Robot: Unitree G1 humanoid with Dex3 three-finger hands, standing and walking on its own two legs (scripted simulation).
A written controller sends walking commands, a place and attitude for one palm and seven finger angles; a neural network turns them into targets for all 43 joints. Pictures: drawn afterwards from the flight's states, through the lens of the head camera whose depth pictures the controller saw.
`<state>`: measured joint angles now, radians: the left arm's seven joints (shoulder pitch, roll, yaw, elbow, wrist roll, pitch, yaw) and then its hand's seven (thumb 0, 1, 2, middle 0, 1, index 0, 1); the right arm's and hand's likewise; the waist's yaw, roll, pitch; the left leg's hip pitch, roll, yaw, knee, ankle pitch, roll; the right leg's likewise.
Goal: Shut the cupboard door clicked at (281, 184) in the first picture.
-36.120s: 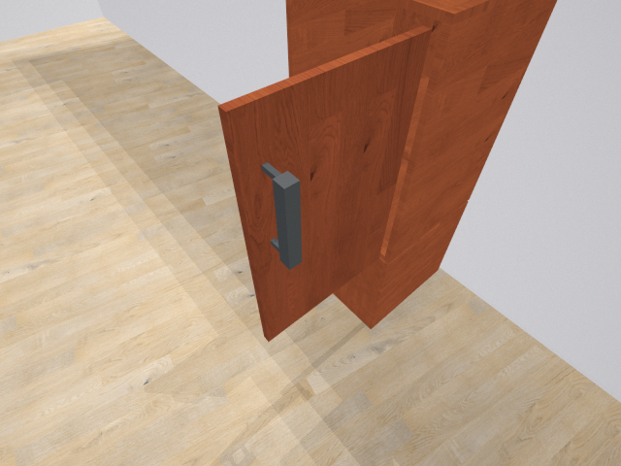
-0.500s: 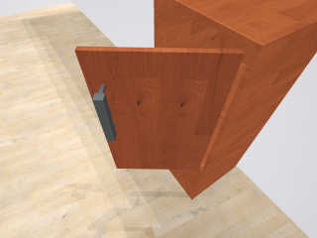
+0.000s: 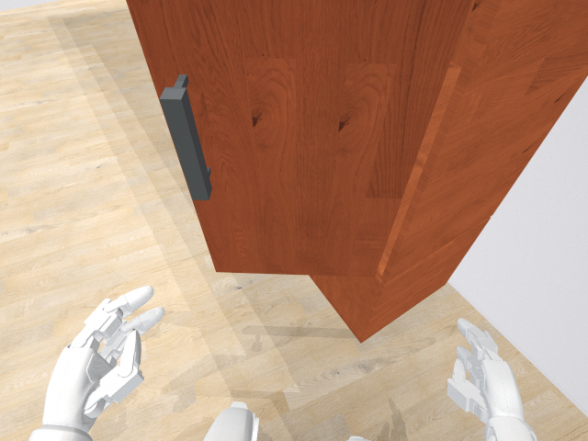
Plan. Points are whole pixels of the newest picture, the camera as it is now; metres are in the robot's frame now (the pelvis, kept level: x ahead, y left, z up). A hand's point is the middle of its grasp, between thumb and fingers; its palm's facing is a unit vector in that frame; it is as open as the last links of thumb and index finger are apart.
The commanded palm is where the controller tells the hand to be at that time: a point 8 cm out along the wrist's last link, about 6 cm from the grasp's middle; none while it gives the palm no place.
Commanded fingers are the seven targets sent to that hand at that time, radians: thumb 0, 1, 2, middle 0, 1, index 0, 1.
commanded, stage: raise the hand and make a fist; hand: left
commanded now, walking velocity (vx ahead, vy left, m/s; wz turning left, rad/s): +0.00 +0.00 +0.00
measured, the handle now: (193, 141) +0.48 +0.19 +0.15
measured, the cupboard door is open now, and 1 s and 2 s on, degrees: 55 55 55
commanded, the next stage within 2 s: bring the fist close to the handle in 1.54 s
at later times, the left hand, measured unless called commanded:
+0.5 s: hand (95, 349) +0.20 +0.24 +0.09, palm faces +0.05 -1.00 -0.04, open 4.0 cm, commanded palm +0.17 +0.28 +0.10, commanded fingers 0.00 0.90 0.90 -1.01 -1.18 -1.01 -1.18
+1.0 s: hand (82, 319) +0.21 +0.23 +0.14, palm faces +0.04 -1.00 -0.04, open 3.1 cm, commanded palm +0.19 +0.28 +0.15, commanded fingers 0.00 0.90 0.90 -1.30 -1.50 -1.30 -1.50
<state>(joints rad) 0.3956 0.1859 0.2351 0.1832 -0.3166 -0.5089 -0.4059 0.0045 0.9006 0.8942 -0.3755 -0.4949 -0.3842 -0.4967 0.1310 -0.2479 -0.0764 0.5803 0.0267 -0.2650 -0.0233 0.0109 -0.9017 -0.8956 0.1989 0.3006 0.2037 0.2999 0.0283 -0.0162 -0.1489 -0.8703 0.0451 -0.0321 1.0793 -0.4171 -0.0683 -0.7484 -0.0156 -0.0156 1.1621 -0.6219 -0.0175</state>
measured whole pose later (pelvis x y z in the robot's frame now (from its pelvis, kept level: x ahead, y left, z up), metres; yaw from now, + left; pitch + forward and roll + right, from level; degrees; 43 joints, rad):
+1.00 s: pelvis +0.00 +0.04 +0.04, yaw +1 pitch +5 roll -3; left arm 0.36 0.26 0.16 -0.19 -0.29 -0.14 -0.21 0.02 0.90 0.90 -1.25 -1.45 -1.26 -1.45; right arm 0.25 -0.21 0.07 0.52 0.05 -0.25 -0.06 0.01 -0.90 -0.90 0.20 0.30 0.21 0.30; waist 0.04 0.06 -0.08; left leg -0.65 0.04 -0.06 0.91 -0.35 -0.01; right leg -0.46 -0.01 -0.05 0.87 -0.48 0.03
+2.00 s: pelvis +0.00 +0.03 +0.05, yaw +0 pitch +3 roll -1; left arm 0.07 0.23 0.15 0.05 -0.27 -0.11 -0.18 0.02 0.90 0.90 -1.30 -1.50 -1.30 -1.50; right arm 0.24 -0.23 0.05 0.61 0.05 -0.23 -0.06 0.01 -0.90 -0.90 0.20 0.30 0.21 0.30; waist 0.01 0.05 -0.06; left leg -0.56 0.04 -0.03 0.81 -0.31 -0.02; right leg -0.41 -0.02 -0.02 0.81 -0.46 0.02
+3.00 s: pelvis +0.02 +0.02 +0.06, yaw -2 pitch +5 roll +0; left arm -0.19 0.20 0.16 0.34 -0.19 -0.17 -0.06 0.02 0.90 0.90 -1.29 -1.50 -1.30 -1.50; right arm 0.27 -0.25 0.00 0.63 0.05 -0.08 -0.03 0.01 -0.90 -0.90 0.20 0.30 0.20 0.30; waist -0.01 0.04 -0.06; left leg -0.52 0.06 0.00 0.75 -0.31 -0.04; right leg -0.40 0.00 0.01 0.77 -0.45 0.01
